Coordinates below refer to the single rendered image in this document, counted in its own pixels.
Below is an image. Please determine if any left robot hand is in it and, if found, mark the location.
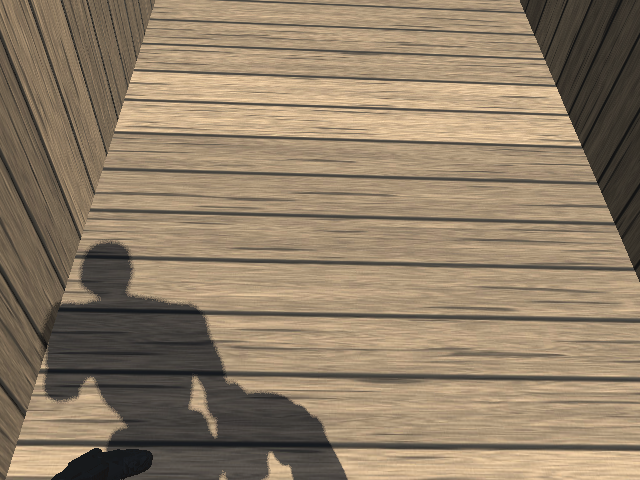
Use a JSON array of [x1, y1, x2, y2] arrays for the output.
[[51, 448, 153, 480]]

